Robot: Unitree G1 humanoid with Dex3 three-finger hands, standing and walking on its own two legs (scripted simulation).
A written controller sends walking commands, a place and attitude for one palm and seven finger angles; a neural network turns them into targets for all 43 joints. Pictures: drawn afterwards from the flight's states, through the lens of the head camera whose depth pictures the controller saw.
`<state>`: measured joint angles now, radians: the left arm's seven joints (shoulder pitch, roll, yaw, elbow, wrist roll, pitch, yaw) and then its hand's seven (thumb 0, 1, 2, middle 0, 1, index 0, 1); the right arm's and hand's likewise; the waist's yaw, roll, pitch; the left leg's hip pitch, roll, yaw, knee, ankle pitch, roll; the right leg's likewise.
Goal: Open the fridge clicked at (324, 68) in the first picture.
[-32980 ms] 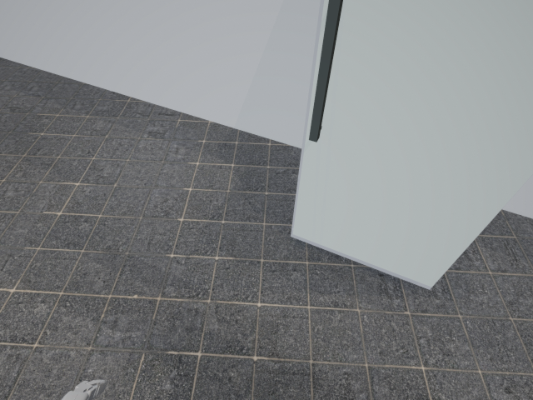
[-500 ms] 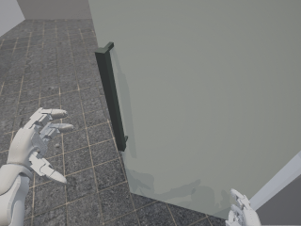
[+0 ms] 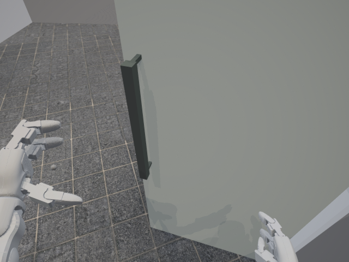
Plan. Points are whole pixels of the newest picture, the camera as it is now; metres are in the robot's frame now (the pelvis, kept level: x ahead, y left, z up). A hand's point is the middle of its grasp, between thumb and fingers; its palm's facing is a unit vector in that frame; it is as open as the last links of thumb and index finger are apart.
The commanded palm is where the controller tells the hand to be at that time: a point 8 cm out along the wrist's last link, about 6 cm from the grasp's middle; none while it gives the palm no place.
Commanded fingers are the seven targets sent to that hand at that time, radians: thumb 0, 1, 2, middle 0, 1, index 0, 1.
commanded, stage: draw the hand back to the body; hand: left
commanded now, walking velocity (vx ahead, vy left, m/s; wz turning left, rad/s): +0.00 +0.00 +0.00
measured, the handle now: (141, 128) +0.41 +0.15 +0.09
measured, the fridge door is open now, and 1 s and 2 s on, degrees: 75 75 75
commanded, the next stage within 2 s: step back with the hand held close in 0.96 s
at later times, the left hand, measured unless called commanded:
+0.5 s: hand (42, 167) +0.21 +0.27 +0.17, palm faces +0.46 -0.80 -0.38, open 9.5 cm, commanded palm +0.16 +0.31 +0.18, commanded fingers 0.00 0.79 0.85 -0.20 -0.36 -0.20 -0.36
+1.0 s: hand (38, 170) +0.20 +0.27 +0.18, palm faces +0.49 -0.79 -0.38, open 7.4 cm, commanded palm +0.15 +0.30 +0.19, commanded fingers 0.00 0.90 0.90 -0.20 -0.30 -0.20 -0.30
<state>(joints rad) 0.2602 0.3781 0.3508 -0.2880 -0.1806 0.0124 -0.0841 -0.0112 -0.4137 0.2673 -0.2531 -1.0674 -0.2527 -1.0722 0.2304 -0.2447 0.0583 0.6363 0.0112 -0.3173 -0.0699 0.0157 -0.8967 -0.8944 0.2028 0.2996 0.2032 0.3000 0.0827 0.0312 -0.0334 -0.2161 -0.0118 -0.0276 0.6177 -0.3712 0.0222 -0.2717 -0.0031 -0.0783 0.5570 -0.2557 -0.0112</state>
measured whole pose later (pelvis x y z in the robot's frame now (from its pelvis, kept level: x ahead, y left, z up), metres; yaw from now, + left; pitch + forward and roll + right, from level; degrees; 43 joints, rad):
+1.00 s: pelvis +0.01 +0.00 +0.01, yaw -1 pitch -4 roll -1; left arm 0.42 0.36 0.36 -0.38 -0.07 -0.08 0.11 0.02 0.89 0.90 -0.21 -0.30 -0.21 -0.31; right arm 0.22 -0.21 0.02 0.67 -0.01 -0.18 -0.07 0.02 -0.90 -0.89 0.20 0.30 0.20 0.30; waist 0.10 0.05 0.01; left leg -0.08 -0.02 -0.01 0.47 -0.32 0.02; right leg -0.16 -0.01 -0.06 0.45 -0.22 -0.01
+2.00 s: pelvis -0.08 +0.02 -0.01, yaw +0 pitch +1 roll -1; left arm 0.47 0.42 0.49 -0.52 -0.01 -0.27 0.13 0.01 0.89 0.90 -0.21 -0.30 -0.21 -0.30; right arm 0.21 -0.20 0.00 0.58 -0.01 -0.13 -0.06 0.01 -0.90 -0.89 0.20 0.30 0.20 0.30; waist 0.03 -0.04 0.06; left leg -0.42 -0.03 -0.01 0.66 -0.26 0.05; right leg -0.41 0.02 0.03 0.61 -0.23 0.02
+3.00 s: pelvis -0.23 +0.08 +0.01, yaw -2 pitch +1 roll -7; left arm 0.52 0.45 0.43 -0.57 -0.07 -0.26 0.10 0.02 0.89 0.90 -0.21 -0.30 -0.21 -0.30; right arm 0.21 -0.18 0.00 0.60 -0.03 -0.18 -0.04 0.02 -0.90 -0.89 0.20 0.30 0.20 0.30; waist 0.03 -0.01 0.00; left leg -0.44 0.01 -0.02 0.22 0.06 0.02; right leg -0.17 0.14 -0.06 0.58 -0.53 -0.05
